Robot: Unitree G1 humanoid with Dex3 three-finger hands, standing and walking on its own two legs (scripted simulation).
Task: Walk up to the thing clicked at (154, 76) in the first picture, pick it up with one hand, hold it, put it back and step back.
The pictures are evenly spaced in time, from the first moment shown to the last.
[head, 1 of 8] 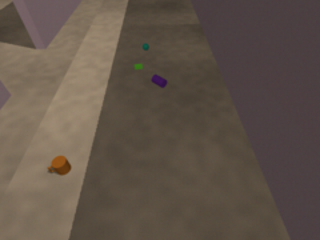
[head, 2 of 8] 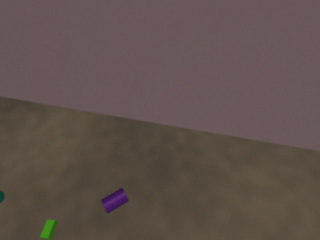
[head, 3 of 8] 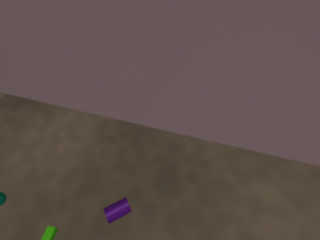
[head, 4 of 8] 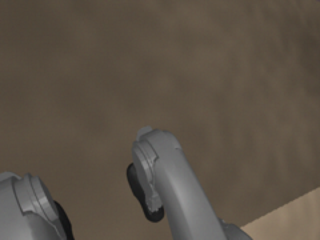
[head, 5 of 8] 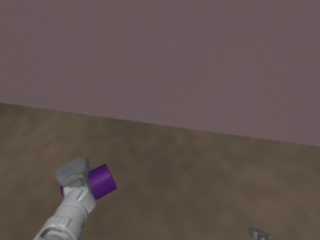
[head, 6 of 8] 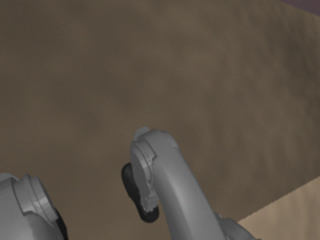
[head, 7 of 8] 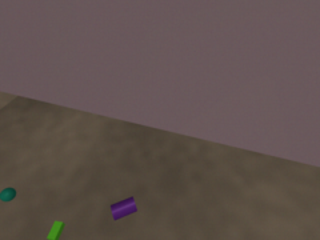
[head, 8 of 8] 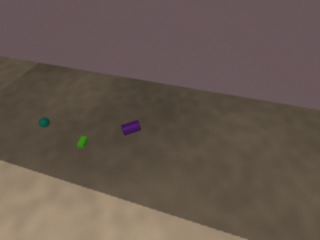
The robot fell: no
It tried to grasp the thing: yes
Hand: left
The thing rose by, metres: 0.64
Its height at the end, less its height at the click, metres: +0.00
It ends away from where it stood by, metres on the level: 0.01
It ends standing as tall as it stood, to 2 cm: yes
